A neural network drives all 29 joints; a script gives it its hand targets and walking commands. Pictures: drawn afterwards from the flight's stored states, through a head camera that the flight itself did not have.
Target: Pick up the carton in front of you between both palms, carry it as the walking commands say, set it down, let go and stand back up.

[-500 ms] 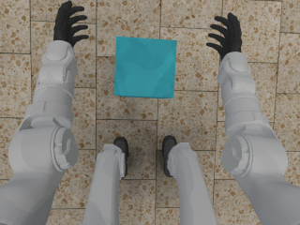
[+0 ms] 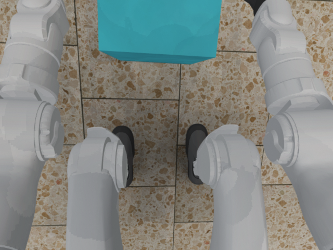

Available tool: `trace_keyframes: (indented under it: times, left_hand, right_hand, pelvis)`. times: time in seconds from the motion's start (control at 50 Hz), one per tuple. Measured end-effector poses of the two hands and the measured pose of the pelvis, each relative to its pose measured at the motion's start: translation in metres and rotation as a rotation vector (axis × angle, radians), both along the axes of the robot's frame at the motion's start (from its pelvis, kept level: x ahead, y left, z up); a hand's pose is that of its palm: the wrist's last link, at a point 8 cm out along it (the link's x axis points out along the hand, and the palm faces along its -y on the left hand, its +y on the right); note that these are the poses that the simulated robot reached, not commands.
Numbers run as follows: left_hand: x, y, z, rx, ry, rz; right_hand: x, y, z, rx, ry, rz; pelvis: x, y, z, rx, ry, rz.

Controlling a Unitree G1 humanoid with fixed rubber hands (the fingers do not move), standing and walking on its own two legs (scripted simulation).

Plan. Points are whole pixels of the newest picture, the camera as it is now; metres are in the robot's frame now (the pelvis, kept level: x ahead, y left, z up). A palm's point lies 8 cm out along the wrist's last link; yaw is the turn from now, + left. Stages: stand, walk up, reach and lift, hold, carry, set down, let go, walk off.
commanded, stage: reach and lift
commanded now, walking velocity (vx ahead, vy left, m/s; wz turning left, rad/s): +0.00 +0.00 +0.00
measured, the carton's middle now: (158, 13) +0.55 +0.01 -0.28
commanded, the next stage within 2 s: none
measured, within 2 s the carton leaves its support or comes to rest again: leaves its support in 1.00 s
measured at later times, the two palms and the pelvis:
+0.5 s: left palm out of the picture +0.56 +0.18 -0.20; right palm (250, 5) +0.55 -0.17 -0.20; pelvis +0.01 +0.00 -0.03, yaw +0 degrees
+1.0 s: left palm out of the picture +0.56 +0.16 -0.20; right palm (241, 0) +0.56 -0.15 -0.20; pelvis +0.00 +0.00 -0.05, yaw +0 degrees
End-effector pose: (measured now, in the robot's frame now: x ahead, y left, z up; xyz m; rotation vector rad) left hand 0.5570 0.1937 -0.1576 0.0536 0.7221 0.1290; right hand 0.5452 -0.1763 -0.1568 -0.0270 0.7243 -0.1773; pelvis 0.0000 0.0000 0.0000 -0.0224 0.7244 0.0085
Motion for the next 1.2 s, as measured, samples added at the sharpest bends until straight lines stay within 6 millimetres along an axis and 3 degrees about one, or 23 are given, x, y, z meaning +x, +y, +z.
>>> trace_keyframes:
  times: [0.14, 0.22, 0.36, 0.56, 0.68, 0.94, 1.06, 1.2]
  left_hand:
    - [0.000, -0.002, -0.048, 0.001, 0.022, -0.008]
    - [0.002, -0.001, -0.062, 0.004, 0.007, -0.008]
    - [0.007, -0.008, -0.054, -0.002, -0.014, -0.013]
    - [0.001, -0.015, -0.047, -0.007, 0.004, -0.025]
    - [0.002, -0.032, -0.049, -0.024, -0.002, -0.042]
    - [0.007, -0.032, -0.048, -0.030, 0.015, -0.055]
    - [0.000, -0.039, -0.035, -0.027, 0.003, -0.030]
    - [-0.015, -0.030, 0.040, -0.052, -0.054, 0.024]
  right_hand:
    - [0.000, 0.002, -0.047, 0.000, 0.028, 0.007]
    - [0.003, 0.002, -0.061, -0.006, 0.016, 0.012]
    - [0.012, 0.005, -0.054, -0.003, -0.009, 0.027]
    - [0.005, 0.011, -0.047, 0.009, 0.008, 0.040]
    - [0.007, 0.032, -0.050, 0.028, 0.001, 0.066]
    - [0.011, 0.031, -0.049, 0.043, 0.014, 0.058]
    - [0.013, 0.031, -0.027, 0.009, 0.003, 0.023]
    - [0.000, 0.040, 0.042, 0.046, -0.057, 0.019]
  pelvis:
    - [-0.001, 0.001, -0.025, -0.001, -0.055, -0.002]
    - [0.002, 0.001, -0.034, 0.000, -0.092, -0.001]
    - [0.009, 0.001, -0.039, 0.003, -0.086, 0.002]
    - [0.008, -0.001, -0.033, 0.004, -0.063, 0.001]
    - [0.003, -0.001, -0.031, 0.005, -0.075, 0.002]
    - [0.001, 0.002, -0.043, 0.003, -0.110, 0.002]
    - [0.006, 0.001, -0.044, 0.005, -0.085, 0.006]
    - [0.011, -0.005, -0.022, 0.004, -0.017, 0.023]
